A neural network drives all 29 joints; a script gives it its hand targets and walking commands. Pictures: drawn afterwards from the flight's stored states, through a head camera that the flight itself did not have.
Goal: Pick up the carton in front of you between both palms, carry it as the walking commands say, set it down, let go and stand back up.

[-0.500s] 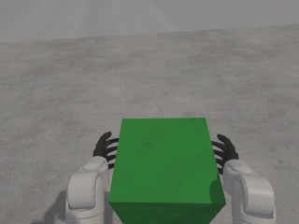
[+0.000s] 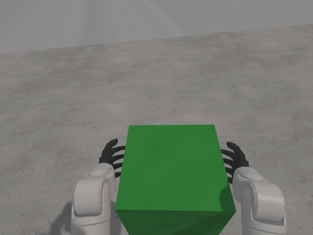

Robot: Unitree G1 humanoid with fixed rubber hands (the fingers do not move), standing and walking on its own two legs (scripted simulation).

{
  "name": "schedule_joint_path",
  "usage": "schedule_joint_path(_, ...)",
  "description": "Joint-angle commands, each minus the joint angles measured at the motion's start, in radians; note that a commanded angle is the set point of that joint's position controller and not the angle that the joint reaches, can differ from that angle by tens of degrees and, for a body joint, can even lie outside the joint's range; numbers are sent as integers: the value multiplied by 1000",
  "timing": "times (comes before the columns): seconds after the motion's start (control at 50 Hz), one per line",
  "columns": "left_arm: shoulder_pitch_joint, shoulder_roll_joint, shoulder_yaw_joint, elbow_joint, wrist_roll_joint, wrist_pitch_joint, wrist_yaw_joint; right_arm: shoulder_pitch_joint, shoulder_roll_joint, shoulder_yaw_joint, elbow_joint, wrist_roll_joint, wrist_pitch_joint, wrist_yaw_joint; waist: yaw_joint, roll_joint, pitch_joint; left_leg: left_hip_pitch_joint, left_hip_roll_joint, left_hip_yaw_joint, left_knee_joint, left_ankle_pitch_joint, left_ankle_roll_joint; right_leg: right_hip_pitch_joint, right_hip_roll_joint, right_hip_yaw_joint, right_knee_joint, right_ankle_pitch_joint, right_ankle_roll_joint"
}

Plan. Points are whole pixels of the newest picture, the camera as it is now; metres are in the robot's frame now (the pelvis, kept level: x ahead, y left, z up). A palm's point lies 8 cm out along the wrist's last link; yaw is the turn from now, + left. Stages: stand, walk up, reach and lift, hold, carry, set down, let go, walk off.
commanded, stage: carry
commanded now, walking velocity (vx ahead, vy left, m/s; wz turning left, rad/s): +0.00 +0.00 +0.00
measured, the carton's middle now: (171, 186) +0.27 +0.00 +0.02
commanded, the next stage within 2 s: hold in 1.80 s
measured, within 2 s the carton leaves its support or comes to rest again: neither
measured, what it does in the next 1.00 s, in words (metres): stands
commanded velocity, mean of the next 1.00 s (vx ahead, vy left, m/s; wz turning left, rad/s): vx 0.00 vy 0.00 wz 0.00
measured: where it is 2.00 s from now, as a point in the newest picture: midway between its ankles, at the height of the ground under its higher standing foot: outside the picture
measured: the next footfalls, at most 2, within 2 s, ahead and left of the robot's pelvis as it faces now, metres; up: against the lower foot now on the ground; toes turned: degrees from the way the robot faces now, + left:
none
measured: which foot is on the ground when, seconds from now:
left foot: down 0.00-1.00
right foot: down 0.00-1.00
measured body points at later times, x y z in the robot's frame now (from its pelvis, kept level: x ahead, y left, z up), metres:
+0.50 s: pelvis +0.02 +0.00 -0.01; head +0.00 +0.00 +0.44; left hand +0.29 +0.16 +0.08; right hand +0.30 -0.15 +0.07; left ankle -0.08 +0.10 -0.74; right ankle +0.04 -0.11 -0.74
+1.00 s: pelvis -0.02 +0.00 +0.00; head -0.05 +0.00 +0.45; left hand +0.25 +0.16 +0.05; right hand +0.25 -0.15 +0.05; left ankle -0.08 +0.10 -0.74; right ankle +0.04 -0.11 -0.74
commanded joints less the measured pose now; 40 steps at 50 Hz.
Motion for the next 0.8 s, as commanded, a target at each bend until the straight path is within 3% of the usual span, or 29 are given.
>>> schedule_joint_path(0.0,-344,-897,-669,43,-392,21,-263,-465,863,722,-25,413,11,262,2,-133,-227,-1,81,-66,2,385,-26,225,-168,143,19,694,-15)
schedule_joint_path(0.04,-379,-917,-676,28,-402,16,-261,-490,884,728,-28,426,3,262,3,-112,-258,-6,77,-61,17,458,-31,256,-159,129,55,764,-18)
schedule_joint_path(0.14,-414,-935,-698,-18,-417,7,-254,-483,909,724,-37,429,-10,256,4,-79,-302,7,63,-60,26,483,-34,278,-155,125,93,813,-29)
schedule_joint_path(0.26,-402,-924,-713,-43,-419,7,-252,-447,905,713,-39,418,-15,254,3,-28,-294,65,82,-67,39,650,-26,197,-124,99,114,639,-11)
schedule_joint_path(0.32,-401,-918,-716,-44,-420,8,-254,-441,901,711,-39,414,-17,253,3,-20,-276,63,90,-67,39,663,-20,176,-118,95,115,570,-5)
schedule_joint_path(0.4,-398,-913,-714,-36,-419,9,-256,-443,893,711,-39,412,-16,254,2,-23,-256,49,96,-68,33,613,-9,156,-121,99,119,485,-7)
schedule_joint_path(0.6,-392,-910,-710,12,-400,2,-262,-446,892,720,4,400,-23,261,5,-43,-181,-28,90,-79,-19,329,7,138,-129,118,55,330,-5)
schedule_joint_path(0.78,-412,-909,-692,100,-346,-99,-272,-466,896,706,92,352,-125,268,4,-42,-132,-74,88,-97,-71,163,23,115,-126,130,3,175,1)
